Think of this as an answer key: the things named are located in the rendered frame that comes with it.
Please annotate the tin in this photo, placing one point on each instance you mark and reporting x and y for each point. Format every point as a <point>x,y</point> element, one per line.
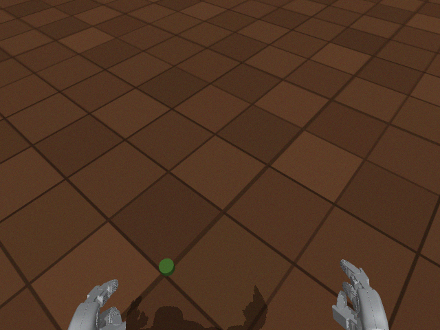
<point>166,267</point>

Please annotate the right robot hand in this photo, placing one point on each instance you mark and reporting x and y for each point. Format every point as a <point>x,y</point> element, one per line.
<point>369,312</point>

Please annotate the left robot hand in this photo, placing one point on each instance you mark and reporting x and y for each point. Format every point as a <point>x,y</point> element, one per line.
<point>87,315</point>

